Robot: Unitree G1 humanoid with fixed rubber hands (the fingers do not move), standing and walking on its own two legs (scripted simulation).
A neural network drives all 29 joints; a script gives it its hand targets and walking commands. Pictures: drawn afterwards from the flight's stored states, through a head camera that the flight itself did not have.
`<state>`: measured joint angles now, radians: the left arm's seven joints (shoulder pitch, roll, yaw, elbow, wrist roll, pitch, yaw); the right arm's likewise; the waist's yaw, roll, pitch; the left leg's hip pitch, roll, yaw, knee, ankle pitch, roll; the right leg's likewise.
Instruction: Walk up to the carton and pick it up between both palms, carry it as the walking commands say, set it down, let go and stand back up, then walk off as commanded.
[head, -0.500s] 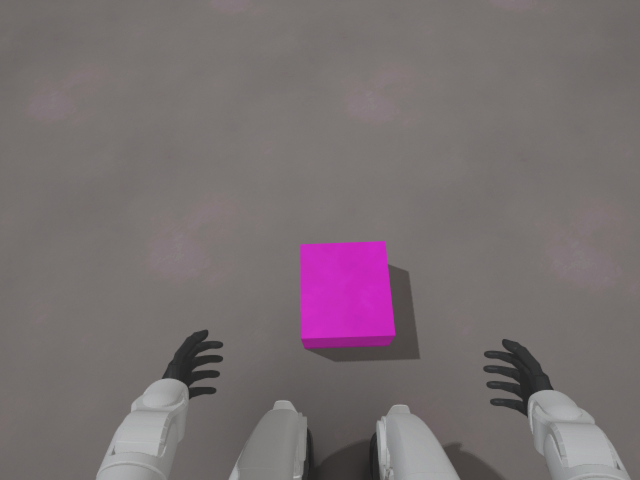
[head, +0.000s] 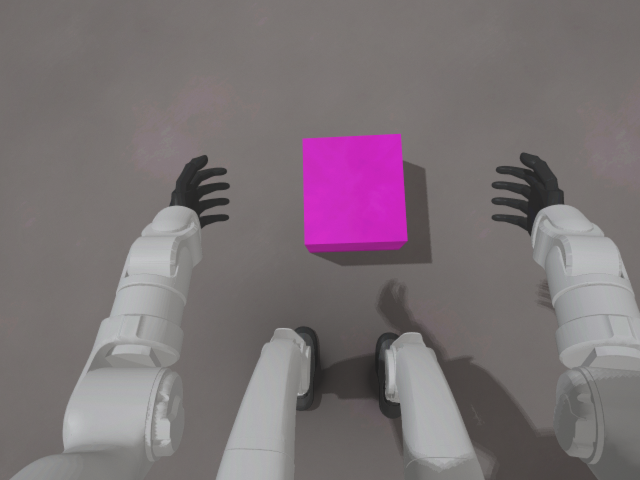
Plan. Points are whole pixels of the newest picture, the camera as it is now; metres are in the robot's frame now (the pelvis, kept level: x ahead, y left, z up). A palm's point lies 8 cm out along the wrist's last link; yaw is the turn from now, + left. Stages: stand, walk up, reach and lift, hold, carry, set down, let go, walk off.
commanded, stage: reach and lift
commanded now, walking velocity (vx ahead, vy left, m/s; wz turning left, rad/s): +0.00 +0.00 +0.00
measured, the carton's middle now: (352, 196) +0.57 -0.01 -0.60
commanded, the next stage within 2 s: none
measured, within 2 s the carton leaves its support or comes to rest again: neither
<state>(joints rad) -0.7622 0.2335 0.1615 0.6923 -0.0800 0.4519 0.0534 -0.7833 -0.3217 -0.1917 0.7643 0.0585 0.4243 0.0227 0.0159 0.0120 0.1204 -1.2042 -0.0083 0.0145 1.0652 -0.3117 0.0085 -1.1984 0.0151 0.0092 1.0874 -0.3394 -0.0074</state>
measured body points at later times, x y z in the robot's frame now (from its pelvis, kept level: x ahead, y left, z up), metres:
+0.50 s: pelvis +0.02 +0.00 -0.02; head +0.35 -0.01 +0.28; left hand +0.55 +0.20 -0.15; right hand +0.56 -0.23 -0.14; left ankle +0.09 +0.11 -0.64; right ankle +0.08 -0.11 -0.64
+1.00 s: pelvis -0.03 +0.00 -0.10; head +0.34 -0.01 +0.15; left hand +0.56 +0.19 -0.23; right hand +0.55 -0.23 -0.24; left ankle +0.09 +0.12 -0.64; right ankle +0.08 -0.11 -0.64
